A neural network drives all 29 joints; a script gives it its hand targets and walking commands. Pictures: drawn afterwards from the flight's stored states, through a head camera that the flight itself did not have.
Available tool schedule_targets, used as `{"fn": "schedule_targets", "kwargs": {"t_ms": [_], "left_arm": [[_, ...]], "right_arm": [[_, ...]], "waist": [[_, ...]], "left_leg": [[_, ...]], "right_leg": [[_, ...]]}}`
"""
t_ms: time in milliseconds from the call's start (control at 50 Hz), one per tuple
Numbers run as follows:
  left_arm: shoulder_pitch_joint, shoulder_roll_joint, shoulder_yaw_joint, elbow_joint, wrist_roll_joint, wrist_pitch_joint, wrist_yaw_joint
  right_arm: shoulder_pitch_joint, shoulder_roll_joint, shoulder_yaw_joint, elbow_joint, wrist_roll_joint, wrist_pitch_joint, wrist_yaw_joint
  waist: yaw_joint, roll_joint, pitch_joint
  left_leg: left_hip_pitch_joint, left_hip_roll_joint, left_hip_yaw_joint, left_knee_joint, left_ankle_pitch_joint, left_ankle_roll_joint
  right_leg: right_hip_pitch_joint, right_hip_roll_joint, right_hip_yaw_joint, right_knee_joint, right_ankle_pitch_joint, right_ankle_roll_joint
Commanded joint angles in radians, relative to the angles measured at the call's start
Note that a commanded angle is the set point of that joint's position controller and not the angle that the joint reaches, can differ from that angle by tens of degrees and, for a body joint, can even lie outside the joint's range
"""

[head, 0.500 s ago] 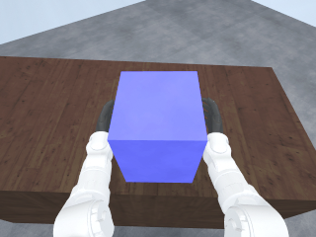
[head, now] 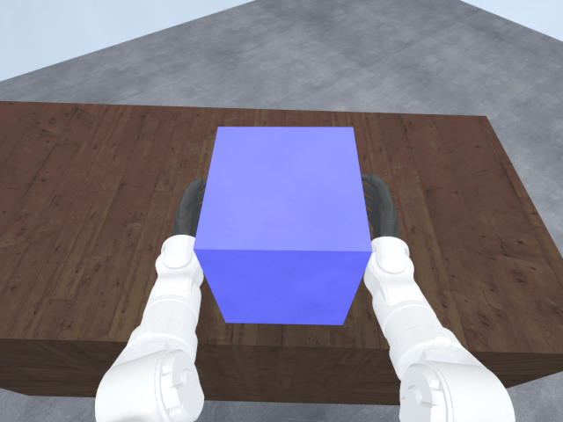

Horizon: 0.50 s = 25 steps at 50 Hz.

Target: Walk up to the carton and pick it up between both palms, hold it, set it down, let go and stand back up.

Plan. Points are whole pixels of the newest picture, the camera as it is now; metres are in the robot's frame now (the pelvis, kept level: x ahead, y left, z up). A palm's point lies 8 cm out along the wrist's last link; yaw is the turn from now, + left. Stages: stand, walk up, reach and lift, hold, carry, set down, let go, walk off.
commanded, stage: set down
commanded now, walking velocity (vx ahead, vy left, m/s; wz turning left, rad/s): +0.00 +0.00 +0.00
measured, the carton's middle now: (284, 232) +0.41 +0.02 +0.01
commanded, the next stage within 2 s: none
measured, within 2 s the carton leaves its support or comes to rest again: neither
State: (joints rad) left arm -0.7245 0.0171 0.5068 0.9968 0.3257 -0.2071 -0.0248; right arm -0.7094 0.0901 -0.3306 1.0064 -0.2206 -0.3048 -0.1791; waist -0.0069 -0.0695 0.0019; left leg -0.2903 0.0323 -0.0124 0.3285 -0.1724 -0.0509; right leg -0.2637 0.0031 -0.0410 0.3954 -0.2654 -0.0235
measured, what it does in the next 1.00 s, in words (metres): stands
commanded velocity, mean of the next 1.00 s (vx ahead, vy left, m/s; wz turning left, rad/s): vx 0.00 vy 0.00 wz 0.00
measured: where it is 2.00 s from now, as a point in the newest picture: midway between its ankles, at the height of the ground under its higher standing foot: outside the picture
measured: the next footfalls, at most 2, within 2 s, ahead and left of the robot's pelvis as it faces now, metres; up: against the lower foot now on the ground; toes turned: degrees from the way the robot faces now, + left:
none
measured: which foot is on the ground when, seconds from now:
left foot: down 0.00-1.00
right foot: down 0.00-1.00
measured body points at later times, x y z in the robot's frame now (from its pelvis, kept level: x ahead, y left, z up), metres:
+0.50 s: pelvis +0.00 +0.00 +0.00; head +0.07 +0.02 +0.44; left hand +0.42 +0.17 +0.02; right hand +0.41 -0.13 +0.04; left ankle -0.01 +0.15 -0.74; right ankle -0.05 -0.09 -0.74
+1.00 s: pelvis +0.00 +0.00 +0.00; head +0.08 +0.03 +0.44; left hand +0.42 +0.17 +0.02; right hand +0.41 -0.13 +0.04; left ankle -0.01 +0.15 -0.74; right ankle -0.05 -0.09 -0.74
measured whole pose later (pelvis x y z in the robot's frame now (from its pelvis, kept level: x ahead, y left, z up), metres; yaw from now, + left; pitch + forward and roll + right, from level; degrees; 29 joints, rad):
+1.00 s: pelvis +0.00 +0.00 +0.00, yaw +0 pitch +9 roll +1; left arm -0.76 0.00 0.57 1.01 0.39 -0.27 -0.04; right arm -0.70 0.10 -0.43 1.01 -0.26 -0.39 -0.12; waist -0.01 -0.08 0.03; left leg -0.32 0.03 -0.01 0.35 -0.18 -0.05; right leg -0.28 0.00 -0.04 0.40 -0.26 -0.02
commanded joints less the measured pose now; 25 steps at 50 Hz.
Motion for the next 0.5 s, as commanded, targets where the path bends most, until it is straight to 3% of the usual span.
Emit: {"fn": "schedule_targets", "kwargs": {"t_ms": [0,40,60,80,140,180,220,280,300,320,340,360,440,480], "left_arm": [[-0.558,-0.481,-0.192,0.041,0.077,-0.095,-0.109],[-0.534,-0.450,-0.173,0.057,0.094,-0.093,-0.112],[-0.553,-0.465,-0.191,0.036,0.079,-0.095,-0.109],[-0.541,-0.468,-0.189,0.037,0.093,-0.092,-0.110],[-0.503,-0.484,-0.198,0.038,0.084,-0.090,-0.105],[-0.505,-0.453,-0.163,0.042,0.098,-0.088,-0.111],[-0.490,-0.448,-0.157,0.043,0.109,-0.082,-0.110],[-0.496,-0.469,-0.167,0.026,0.106,-0.088,-0.111],[-0.477,-0.451,-0.140,0.048,0.115,-0.082,-0.116],[-0.458,-0.451,-0.134,0.053,0.121,-0.081,-0.118],[-0.471,-0.459,-0.146,0.044,0.115,-0.089,-0.117],[-0.460,-0.448,-0.140,0.053,0.120,-0.086,-0.113],[-0.486,-0.446,-0.131,0.050,0.128,-0.083,-0.119],[-0.446,-0.447,-0.127,0.055,0.128,-0.085,-0.117]], "right_arm": [[-0.440,0.640,0.166,-0.005,-0.252,-0.061,0.181],[-0.414,0.641,0.162,0.014,-0.243,-0.049,0.185],[-0.425,0.624,0.143,0.012,-0.252,-0.056,0.187],[-0.436,0.629,0.144,0.012,-0.249,-0.061,0.189],[-0.397,0.623,0.151,0.033,-0.245,-0.064,0.187],[-0.385,0.623,0.149,0.050,-0.253,-0.051,0.190],[-0.387,0.620,0.157,0.037,-0.242,-0.053,0.191],[-0.392,0.614,0.134,0.021,-0.252,-0.069,0.187],[-0.398,0.613,0.151,0.009,-0.255,-0.064,0.190],[-0.396,0.620,0.137,-0.004,-0.258,-0.065,0.193],[-0.377,0.615,0.132,0.010,-0.274,-0.071,0.193],[-0.406,0.614,0.139,-0.012,-0.260,-0.074,0.194],[-0.360,0.618,0.096,0.044,-0.280,-0.061,0.193],[-0.349,0.606,0.114,0.027,-0.269,-0.065,0.197]], "waist": [[0.065,0.042,-0.585],[0.076,0.042,-0.543],[0.055,0.052,-0.574],[0.070,0.071,-0.571],[0.061,0.066,-0.553],[0.077,0.053,-0.508],[0.081,0.060,-0.505],[0.054,0.063,-0.534],[0.085,0.049,-0.507],[0.087,0.031,-0.502],[0.066,0.045,-0.509],[0.091,0.046,-0.506],[0.056,0.055,-0.465],[0.070,0.044,-0.487]], "left_leg": [[-0.051,-0.042,0.153,-0.004,0.287,0.037],[-0.068,-0.047,0.154,-0.008,0.267,0.048],[-0.050,-0.038,0.148,-0.012,0.290,0.039],[-0.048,-0.041,0.154,-0.004,0.298,0.038],[-0.020,-0.042,0.148,0.009,0.339,0.033],[-0.040,-0.047,0.161,-0.001,0.284,0.044],[-0.036,-0.047,0.152,0.002,0.293,0.048],[-0.033,-0.046,0.148,0.005,0.293,0.043],[-0.062,-0.048,0.151,-0.002,0.261,0.053],[-0.072,-0.047,0.151,0.000,0.246,0.058],[-0.070,-0.046,0.151,-0.001,0.265,0.052],[-0.078,-0.046,0.153,0.003,0.262,0.053],[-0.086,-0.043,0.152,-0.005,0.218,0.059],[-0.069,-0.042,0.153,-0.006,0.240,0.059]], "right_leg": [[0.384,-0.044,-0.004,0.029,0.790,0.110],[0.390,-0.047,0.008,0.037,0.799,0.113],[0.370,-0.037,-0.008,0.030,0.766,0.109],[0.362,-0.038,-0.005,0.032,0.767,0.108],[0.335,-0.028,-0.010,0.026,0.778,0.103],[0.344,-0.037,-0.004,0.014,0.726,0.104],[0.334,-0.044,0.002,0.022,0.755,0.106],[0.343,-0.034,0.000,0.026,0.779,0.109],[0.343,-0.041,0.005,0.025,0.741,0.108],[0.355,-0.044,0.011,0.027,0.746,0.112],[0.344,-0.037,-0.005,0.025,0.734,0.112],[0.343,-0.035,-0.003,0.036,0.742,0.108],[0.327,-0.045,0.000,0.017,0.685,0.109],[0.344,-0.041,0.002,0.023,0.727,0.110]]}}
